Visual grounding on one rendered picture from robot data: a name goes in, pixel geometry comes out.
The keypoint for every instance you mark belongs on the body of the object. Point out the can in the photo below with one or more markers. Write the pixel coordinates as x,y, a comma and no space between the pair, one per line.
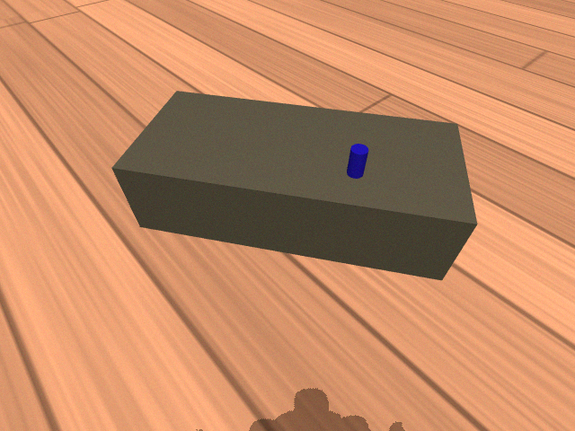
357,161

